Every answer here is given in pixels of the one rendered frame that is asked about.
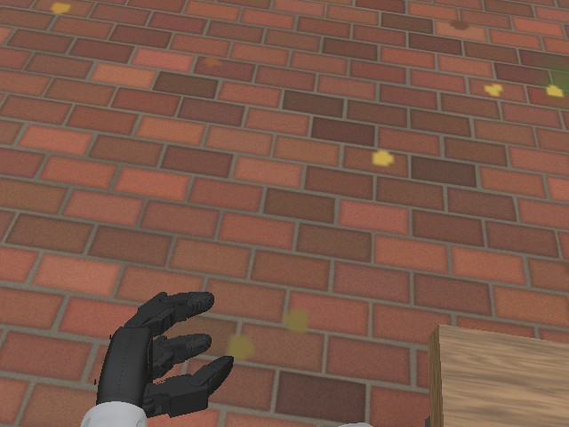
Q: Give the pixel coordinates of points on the robot left forearm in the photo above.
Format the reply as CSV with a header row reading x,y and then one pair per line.
x,y
115,414

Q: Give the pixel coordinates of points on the robot left hand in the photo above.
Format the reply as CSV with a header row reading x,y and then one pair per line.
x,y
134,360

